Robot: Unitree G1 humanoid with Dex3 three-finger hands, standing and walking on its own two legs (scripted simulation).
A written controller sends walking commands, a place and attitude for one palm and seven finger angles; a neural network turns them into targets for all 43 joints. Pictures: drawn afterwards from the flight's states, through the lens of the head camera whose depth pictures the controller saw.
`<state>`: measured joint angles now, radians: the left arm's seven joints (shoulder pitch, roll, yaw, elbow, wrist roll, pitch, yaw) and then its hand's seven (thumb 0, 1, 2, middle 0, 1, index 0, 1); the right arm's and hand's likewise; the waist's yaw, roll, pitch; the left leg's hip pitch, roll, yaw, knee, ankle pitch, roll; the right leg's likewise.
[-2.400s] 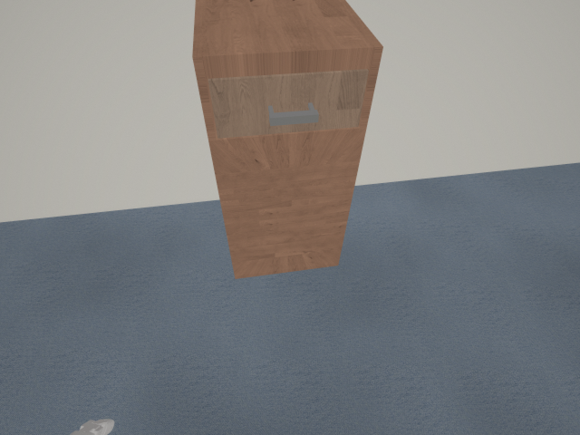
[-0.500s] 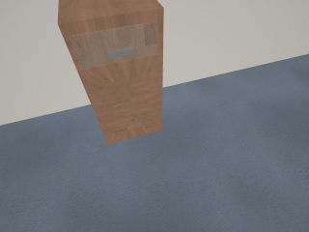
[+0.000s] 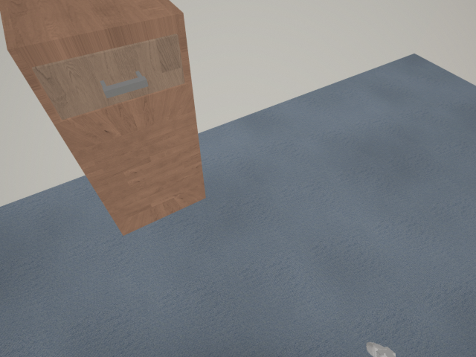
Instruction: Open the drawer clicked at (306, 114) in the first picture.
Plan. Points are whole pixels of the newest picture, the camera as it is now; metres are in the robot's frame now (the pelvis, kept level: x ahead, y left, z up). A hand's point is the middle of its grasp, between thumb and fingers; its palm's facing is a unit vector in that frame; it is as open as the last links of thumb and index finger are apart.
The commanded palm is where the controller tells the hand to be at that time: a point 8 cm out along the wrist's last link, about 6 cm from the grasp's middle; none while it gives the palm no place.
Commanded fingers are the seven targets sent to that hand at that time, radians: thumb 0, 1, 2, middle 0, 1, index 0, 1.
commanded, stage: walk to a spot facing it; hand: left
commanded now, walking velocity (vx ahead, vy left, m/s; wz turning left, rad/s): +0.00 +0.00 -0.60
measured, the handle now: (123, 83) +0.76 +0.42 +0.00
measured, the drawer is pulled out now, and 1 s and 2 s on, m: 0.00 0.00 0.00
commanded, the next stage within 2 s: turn to face it in 1.60 s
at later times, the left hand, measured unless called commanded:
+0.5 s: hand (170, 348) +0.15 +0.15 -0.16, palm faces -0.35 -0.91 -0.25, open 7.4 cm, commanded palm none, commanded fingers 0.00 0.90 0.90 -0.20 -0.30 -0.20 -0.30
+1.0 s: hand (165, 338) +0.17 +0.17 -0.19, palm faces -0.50 -0.85 -0.17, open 7.4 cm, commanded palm none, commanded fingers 0.00 0.90 0.90 -0.20 -0.30 -0.20 -0.30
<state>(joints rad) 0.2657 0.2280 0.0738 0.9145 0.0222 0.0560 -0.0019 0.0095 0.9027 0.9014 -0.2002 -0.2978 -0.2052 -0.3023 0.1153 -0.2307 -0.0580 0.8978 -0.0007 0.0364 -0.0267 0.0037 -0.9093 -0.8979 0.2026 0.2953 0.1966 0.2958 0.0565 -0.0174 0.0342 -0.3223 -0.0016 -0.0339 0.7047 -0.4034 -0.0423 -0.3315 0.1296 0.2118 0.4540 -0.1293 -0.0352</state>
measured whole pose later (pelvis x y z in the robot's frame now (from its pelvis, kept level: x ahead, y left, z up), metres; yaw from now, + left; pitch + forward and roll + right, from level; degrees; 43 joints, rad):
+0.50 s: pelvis -0.03 +0.00 -0.02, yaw -20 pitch +0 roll +0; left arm 0.13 0.24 0.07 0.89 0.02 0.05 -0.04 0.01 0.91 0.90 -0.19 -0.30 -0.20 -0.30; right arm 0.31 -0.24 -0.06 0.95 -0.02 0.02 -0.01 0.00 -0.90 -0.90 0.21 0.30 0.20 0.30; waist -0.03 0.03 0.09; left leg -0.26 0.18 0.22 0.71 -0.42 -0.05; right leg -0.28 -0.02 -0.07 0.60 -0.28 0.01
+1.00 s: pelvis +0.07 +0.00 -0.01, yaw -37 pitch -2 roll -2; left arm 0.37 0.23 0.09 1.01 0.02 0.04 -0.03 0.01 0.90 0.90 -0.20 -0.30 -0.20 -0.30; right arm 0.18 -0.19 -0.03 0.86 -0.03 -0.05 0.00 0.00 -0.91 -0.90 0.20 0.30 0.20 0.30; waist 0.04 -0.04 0.02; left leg -0.31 0.07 0.13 0.61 -0.28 0.03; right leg -0.33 0.04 0.09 0.92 -0.45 -0.01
